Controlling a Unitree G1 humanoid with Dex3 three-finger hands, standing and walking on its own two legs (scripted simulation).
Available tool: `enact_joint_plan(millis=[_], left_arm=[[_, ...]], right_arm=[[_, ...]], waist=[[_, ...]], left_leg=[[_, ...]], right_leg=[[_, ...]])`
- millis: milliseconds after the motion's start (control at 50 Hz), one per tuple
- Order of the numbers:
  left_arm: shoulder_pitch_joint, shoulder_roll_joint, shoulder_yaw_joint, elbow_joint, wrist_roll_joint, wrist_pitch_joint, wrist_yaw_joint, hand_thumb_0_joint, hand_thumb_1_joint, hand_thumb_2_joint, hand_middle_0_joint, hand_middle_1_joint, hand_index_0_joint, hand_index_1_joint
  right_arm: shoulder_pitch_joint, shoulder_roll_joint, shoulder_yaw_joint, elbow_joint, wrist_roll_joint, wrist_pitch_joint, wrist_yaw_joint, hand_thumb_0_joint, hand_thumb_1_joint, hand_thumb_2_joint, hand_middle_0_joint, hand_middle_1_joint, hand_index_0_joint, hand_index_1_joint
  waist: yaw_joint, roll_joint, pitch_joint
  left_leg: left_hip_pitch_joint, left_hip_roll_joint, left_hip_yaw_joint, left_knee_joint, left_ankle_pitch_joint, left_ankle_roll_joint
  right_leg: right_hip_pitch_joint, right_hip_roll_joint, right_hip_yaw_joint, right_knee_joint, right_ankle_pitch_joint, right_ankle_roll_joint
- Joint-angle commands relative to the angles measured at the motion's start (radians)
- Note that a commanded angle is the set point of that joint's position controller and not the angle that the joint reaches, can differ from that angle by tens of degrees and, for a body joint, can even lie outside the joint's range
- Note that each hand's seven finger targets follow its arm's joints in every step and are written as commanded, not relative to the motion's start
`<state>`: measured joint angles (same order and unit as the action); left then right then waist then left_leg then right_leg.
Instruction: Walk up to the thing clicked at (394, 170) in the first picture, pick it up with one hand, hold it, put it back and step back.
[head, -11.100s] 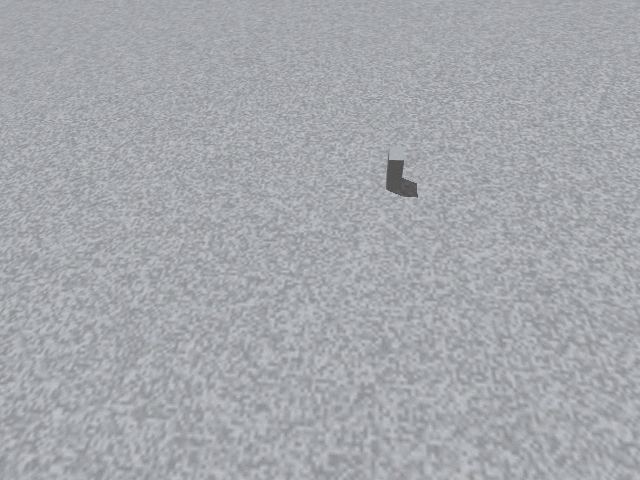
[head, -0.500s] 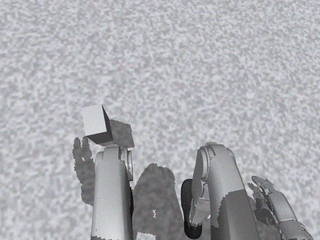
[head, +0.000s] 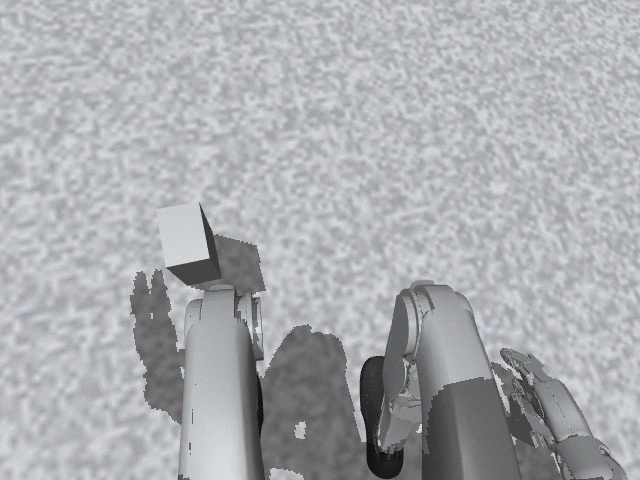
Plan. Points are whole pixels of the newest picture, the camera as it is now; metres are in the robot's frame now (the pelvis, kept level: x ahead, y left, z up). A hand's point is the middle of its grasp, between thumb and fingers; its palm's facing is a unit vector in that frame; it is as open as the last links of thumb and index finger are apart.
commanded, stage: approach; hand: left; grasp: from the side
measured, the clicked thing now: (192, 247) +0.42 +0.23 -0.29
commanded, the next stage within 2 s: close in in 0.52 s
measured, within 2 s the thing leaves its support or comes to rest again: neither
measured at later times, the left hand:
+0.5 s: hand (70, 263) +0.36 +0.37 -0.18, palm faces +0.18 -0.98 +0.03, open 17.1 cm
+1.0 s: hand (156, 265) +0.38 +0.28 -0.26, palm faces +0.18 -0.98 +0.04, open 17.5 cm
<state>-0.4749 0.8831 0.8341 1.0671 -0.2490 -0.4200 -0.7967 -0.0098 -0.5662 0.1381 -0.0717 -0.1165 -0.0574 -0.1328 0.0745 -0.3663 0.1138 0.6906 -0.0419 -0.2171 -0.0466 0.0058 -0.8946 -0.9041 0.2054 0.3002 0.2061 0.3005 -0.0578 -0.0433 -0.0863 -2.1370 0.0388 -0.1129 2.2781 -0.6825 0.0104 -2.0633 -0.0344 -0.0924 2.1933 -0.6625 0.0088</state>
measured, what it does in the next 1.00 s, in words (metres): lowers itself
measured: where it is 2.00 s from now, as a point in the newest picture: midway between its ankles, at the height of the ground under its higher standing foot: (314, 443)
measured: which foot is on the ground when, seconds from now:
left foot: down 0.00-1.00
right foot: down 0.00-1.00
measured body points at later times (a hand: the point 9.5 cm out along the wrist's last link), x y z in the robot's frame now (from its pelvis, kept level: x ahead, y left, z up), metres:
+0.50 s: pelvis +0.00 +0.00 -0.07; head +0.22 +0.13 +0.30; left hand +0.35 +0.42 -0.18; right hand +0.19 -0.26 -0.12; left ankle +0.09 +0.12 -0.34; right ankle +0.11 -0.13 -0.34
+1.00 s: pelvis -0.02 +0.02 -0.10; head +0.20 +0.18 +0.25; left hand +0.37 +0.33 -0.26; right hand +0.15 -0.24 -0.12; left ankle +0.09 +0.12 -0.34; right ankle +0.11 -0.12 -0.34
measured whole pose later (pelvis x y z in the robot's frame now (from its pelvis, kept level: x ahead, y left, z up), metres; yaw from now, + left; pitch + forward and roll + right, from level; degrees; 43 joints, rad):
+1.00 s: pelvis -0.02 +0.02 -0.10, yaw -8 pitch +9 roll -16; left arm -0.50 0.77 0.62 1.40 -0.20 -1.10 -0.33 -0.01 -0.60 0.02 -0.08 -0.12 -0.10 -0.10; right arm -0.17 -0.39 0.45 0.60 -0.32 -0.10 0.10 0.00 -0.91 -0.90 0.21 0.30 0.21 0.30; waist -0.18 -0.27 0.27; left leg -2.20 0.03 -0.35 2.68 -0.69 0.01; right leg -2.04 0.03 -0.25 2.43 -0.59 0.05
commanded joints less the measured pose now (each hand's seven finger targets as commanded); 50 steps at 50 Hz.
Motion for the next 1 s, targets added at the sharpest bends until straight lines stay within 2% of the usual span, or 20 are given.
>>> enact_joint_plan(millis=[0, 40, 160, 200, 240, 280, 400, 420, 440, 460, 500, 560, 600, 660, 700, 740, 800, 860, 880, 980], left_arm=[[-0.141, 0.438, 0.086, -0.163, -0.048, -0.069, -0.008, 0.0, -0.51, 0.145, -0.076, -0.137, -0.044, -0.168], [-0.149, 0.382, 0.065, -0.117, -0.062, -0.087, -0.016, 0.0, -0.488, 0.155, -0.07, -0.132, -0.037, -0.164], [-0.16, 0.287, 0.032, 0.025, -0.118, -0.196, -0.031, 0.0, -0.503, 0.148, -0.072, -0.141, -0.043, -0.169], [-0.175, 0.248, -0.003, 0.053, -0.127, -0.234, -0.029, 0.0, -0.495, 0.14, -0.074, -0.135, -0.047, -0.161], [-0.204, 0.268, -0.004, 0.056, -0.123, -0.276, -0.014, 0.0, -0.478, 0.134, -0.072, -0.126, -0.045, -0.151], [-0.22, 0.319, 0.017, 0.059, -0.112, -0.316, 0.009, 0.0, -0.507, 0.13, -0.076, -0.133, -0.051, -0.157], [-0.149, 0.409, 0.066, 0.066, -0.054, -0.426, 0.072, 0.0, -0.503, 0.127, -0.076, -0.136, -0.054, -0.156], [-0.156, 0.388, 0.052, 0.066, -0.053, -0.443, 0.077, 0.0, -0.481, 0.129, -0.072, -0.135, -0.05, -0.155], [-0.155, 0.387, 0.053, 0.062, -0.054, -0.459, 0.081, 0.0, -0.493, 0.123, -0.076, -0.139, -0.055, -0.157], [-0.165, 0.362, 0.033, 0.056, -0.057, -0.478, 0.085, 0.0, -0.501, 0.123, -0.075, -0.139, -0.056, -0.156], [-0.165, 0.36, 0.041, 0.068, -0.063, -0.508, 0.097, 0.0, -0.528, 0.107, -0.077, -0.136, -0.06, -0.15], [-0.19, 0.222, -0.065, 0.145, -0.077, -0.538, 0.11, 0.0, -0.569, 0.085, -0.076, -0.145, -0.069, -0.149], [-0.207, 0.172, -0.126, 0.19, -0.069, -0.557, 0.135, 0.0, -0.6, 0.076, -0.079, -0.146, -0.078, -0.146], [-0.187, 0.195, -0.128, 0.224, -0.06, -0.6, 0.197, 0.0, -0.611, 0.005, -0.075, -0.112, -0.09, -0.097], [-0.199, 0.156, -0.147, 0.23, -0.059, -0.631, 0.247, 0.0, -0.611, 0.002, -0.079, -0.118, -0.097, -0.103], [-0.192, 0.154, -0.138, 0.24, -0.053, -0.668, 0.3, 0.0, -0.611, 0.0, -0.083, -0.118, -0.102, -0.101], [-0.162, 0.16, -0.135, 0.234, -0.018, -0.71, 0.38, 0.0, -0.611, 0.013, -0.077, -0.13, -0.103, -0.107], [-0.153, 0.127, -0.165, 0.226, 0.026, -0.738, 0.444, 0.0, -0.611, 0.021, -0.074, -0.114, -0.096, -0.094], [-0.14, 0.133, -0.167, 0.217, 0.034, -0.742, 0.46, 0.0, -0.611, 0.024, -0.072, -0.114, -0.095, -0.093], [-0.159, 0.056, -0.257, 0.201, 0.05, -0.761, 0.504, 0.0, -0.611, 0.016, -0.067, -0.1, -0.09, -0.078]], right_arm=[[0.086, -0.245, -0.079, -0.057, 0.005, -0.024, -0.016, 0.0, -0.878, -0.899, 0.199, 0.301, 0.199, 0.301], [0.073, -0.245, -0.073, -0.059, 0.002, -0.028, -0.013, 0.0, -0.876, -0.899, 0.199, 0.301, 0.199, 0.301], [0.047, -0.256, -0.04, -0.061, -0.022, -0.044, 0.0, 0.0, -0.878, -0.898, 0.199, 0.301, 0.199, 0.301], [0.04, -0.26, -0.023, -0.062, -0.036, -0.046, 0.005, 0.0, -0.875, -0.897, 0.199, 0.301, 0.199, 0.301], [0.019, -0.262, -0.006, -0.067, -0.049, -0.045, 0.014, 0.0, -0.874, -0.897, 0.199, 0.301, 0.199, 0.301], [0.004, -0.27, 0.006, -0.065, -0.065, -0.039, 0.019, 0.0, -0.88, -0.898, 0.199, 0.301, 0.199, 0.301], [-0.056, -0.306, 0.049, -0.068, -0.124, 0.0, 0.037, 0.0, -0.883, -0.897, 0.199, 0.301, 0.199, 0.301], [-0.072, -0.314, 0.06, -0.07, -0.131, 0.009, 0.039, 0.0, -0.884, -0.898, 0.199, 0.301, 0.199, 0.301], [-0.089, -0.316, 0.067, -0.072, -0.139, 0.017, 0.042, 0.0, -0.886, -0.898, 0.199, 0.301, 0.199, 0.301], [-0.105, -0.323, 0.074, -0.075, -0.147, 0.023, 0.044, 0.0, -0.886, -0.898, 0.199, 0.301, 0.199, 0.301], [-0.125, -0.336, 0.091, -0.077, -0.163, 0.032, 0.046, 0.0, -0.894, -0.899, 0.199, 0.301, 0.199, 0.301], [-0.149, -0.337, 0.121, -0.073, -0.181, 0.044, 0.053, 0.0, -0.905, -0.9, 0.199, 0.301, 0.199, 0.301], [-0.167, -0.341, 0.136, -0.074, -0.191, 0.048, 0.058, 0.0, -0.902, -0.899, 0.199, 0.301, 0.199, 0.301], [-0.191, -0.356, 0.158, -0.087, -0.212, 0.059, 0.07, 0.0, -0.909, -0.897, 0.199, 0.301, 0.199, 0.301], [-0.195, -0.363, 0.171, -0.094, -0.222, 0.069, 0.082, 0.0, -0.918, -0.899, 0.199, 0.301, 0.199, 0.301], [-0.204, -0.367, 0.187, -0.096, -0.235, 0.078, 0.093, 0.0, -0.918, -0.898, 0.199, 0.3, 0.2, 0.301], [-0.216, -0.373, 0.202, -0.102, -0.254, 0.095, 0.107, 0.0, -0.916, -0.897, 0.2, 0.3, 0.2, 0.3], [-0.22, -0.379, 0.206, -0.105, -0.269, 0.115, 0.123, 0.0, -0.912, -0.897, 0.2, 0.3, 0.2, 0.3], [-0.223, -0.374, 0.214, -0.107, -0.273, 0.117, 0.127, 0.0, -0.909, -0.896, 0.2, 0.3, 0.2, 0.3], [-0.24, -0.384, 0.216, -0.117, -0.283, 0.131, 0.141, 0.0, -0.909, -0.895, 0.199, 0.3, 0.199, 0.3]], waist=[[0.04, 0.254, -0.554], [0.011, 0.218, -0.505], [-0.031, 0.153, -0.453], [-0.048, 0.157, -0.456], [-0.04, 0.152, -0.457], [-0.033, 0.173, -0.464], [-0.01, 0.321, -0.481], [-0.029, 0.342, -0.469], [-0.029, 0.355, -0.462], [-0.051, 0.379, -0.449], [-0.075, 0.401, -0.438], [-0.135, 0.353, -0.384], [-0.153, 0.343, -0.319], [-0.153, 0.298, -0.302], [-0.165, 0.293, -0.289], [-0.158, 0.3, -0.272], [-0.149, 0.342, -0.245], [-0.171, 0.371, -0.205], [-0.161, 0.376, -0.199], [-0.217, 0.343, -0.152]], left_leg=[[0.439, -0.012, 0.029, -0.31, 0.069, 0.015], [0.409, -0.01, 0.018, -0.295, 0.047, 0.015], [0.343, -0.009, 0.018, -0.201, 0.066, 0.015], [0.335, -0.006, 0.018, -0.165, 0.094, 0.011], [0.32, -0.004, 0.014, -0.137, 0.104, 0.008], [0.313, 0.0, 0.015, -0.115, 0.096, 0.008], [0.402, 0.018, -0.006, -0.09, 0.171, -0.021], [0.418, 0.021, -0.016, -0.089, 0.192, -0.026], [0.425, 0.026, -0.024, -0.084, 0.177, -0.028], [0.437, 0.029, -0.03, -0.086, 0.176, -0.032], [0.449, 0.034, -0.046, -0.068, 0.185, -0.038], [0.425, 0.037, -0.067, -0.03, 0.142, -0.035], [0.392, 0.04, -0.08, -0.033, 0.084, -0.036], [0.346, 0.036, -0.086, 0.012, 0.096, -0.032], [0.351, 0.036, -0.1, 0.017, 0.115, -0.038], [0.357, 0.036, -0.108, 0.023, 0.122, -0.043], [0.368, 0.034, -0.119, 0.016, 0.138, -0.052], [0.362, 0.035, -0.129, 0.002, 0.126, -0.059], [0.345, 0.032, -0.122, 0.01, 0.122, -0.056], [0.306, 0.035, -0.142, 0.008, 0.03, -0.048]], right_leg=[[0.226, 0.047, -0.019, -0.196, 0.058, -0.048], [0.196, 0.049, -0.027, -0.188, 0.04, -0.047], [0.185, 0.061, -0.047, -0.152, 0.056, -0.044], [0.207, 0.065, -0.054, -0.135, 0.084, -0.042], [0.201, 0.068, -0.06, -0.11, 0.088, -0.043], [0.21, 0.074, -0.065, -0.093, 0.083, -0.043], [0.219, 0.083, -0.1, -0.005, 0.141, -0.049], [0.208, 0.081, -0.11, 0.011, 0.159, -0.048], [0.189, 0.085, -0.115, 0.018, 0.145, -0.048], [0.18, 0.085, -0.124, 0.03, 0.149, -0.047], [0.184, 0.087, -0.141, 0.046, 0.161, -0.045], [0.16, 0.091, -0.163, 0.047, 0.144, -0.039], [0.135, 0.091, -0.178, 0.05, 0.116, -0.037], [0.178, 0.097, -0.19, 0.058, 0.136, -0.033], [0.187, 0.099, -0.206, 0.07, 0.157, -0.03], [0.204, 0.103, -0.219, 0.075, 0.164, -0.028], [0.209, 0.105, -0.234, 0.093, 0.176, -0.028], [0.209, 0.105, -0.247, 0.096, 0.183, -0.028], [0.225, 0.108, -0.244, 0.092, 0.186, -0.028], [0.207, 0.108, -0.259, 0.079, 0.151, -0.019]])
